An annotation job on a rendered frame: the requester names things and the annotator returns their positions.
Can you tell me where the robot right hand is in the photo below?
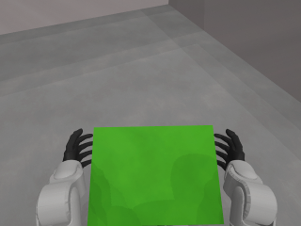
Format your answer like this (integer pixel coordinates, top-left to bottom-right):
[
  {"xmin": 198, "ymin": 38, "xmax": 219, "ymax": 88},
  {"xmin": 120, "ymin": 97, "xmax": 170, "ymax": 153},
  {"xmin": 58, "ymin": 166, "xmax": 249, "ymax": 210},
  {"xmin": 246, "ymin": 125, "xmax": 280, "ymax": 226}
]
[{"xmin": 214, "ymin": 129, "xmax": 245, "ymax": 170}]

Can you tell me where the carton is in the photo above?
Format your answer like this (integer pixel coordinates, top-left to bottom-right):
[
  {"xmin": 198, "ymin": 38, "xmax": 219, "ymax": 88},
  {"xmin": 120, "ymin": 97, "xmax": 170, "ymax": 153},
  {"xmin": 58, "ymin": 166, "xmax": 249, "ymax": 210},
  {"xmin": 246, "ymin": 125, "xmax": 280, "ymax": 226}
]
[{"xmin": 87, "ymin": 125, "xmax": 224, "ymax": 226}]

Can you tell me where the robot left forearm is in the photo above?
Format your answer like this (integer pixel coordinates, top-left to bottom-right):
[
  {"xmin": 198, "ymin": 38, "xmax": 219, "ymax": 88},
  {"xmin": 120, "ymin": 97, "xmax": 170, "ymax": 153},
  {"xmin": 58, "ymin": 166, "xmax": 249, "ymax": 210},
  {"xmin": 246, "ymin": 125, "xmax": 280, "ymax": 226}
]
[{"xmin": 36, "ymin": 160, "xmax": 87, "ymax": 226}]

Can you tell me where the robot left hand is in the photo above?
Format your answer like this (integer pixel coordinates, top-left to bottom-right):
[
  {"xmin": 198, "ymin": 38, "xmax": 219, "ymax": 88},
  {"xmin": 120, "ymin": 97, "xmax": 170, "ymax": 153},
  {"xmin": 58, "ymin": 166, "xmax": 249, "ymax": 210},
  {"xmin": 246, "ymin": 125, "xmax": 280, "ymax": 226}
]
[{"xmin": 62, "ymin": 128, "xmax": 93, "ymax": 168}]

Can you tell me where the robot right forearm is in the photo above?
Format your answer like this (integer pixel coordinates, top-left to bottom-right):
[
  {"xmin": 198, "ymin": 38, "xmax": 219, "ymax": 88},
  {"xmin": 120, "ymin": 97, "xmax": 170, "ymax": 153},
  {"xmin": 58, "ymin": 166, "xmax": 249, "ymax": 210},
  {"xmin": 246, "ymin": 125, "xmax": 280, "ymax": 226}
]
[{"xmin": 223, "ymin": 160, "xmax": 277, "ymax": 226}]

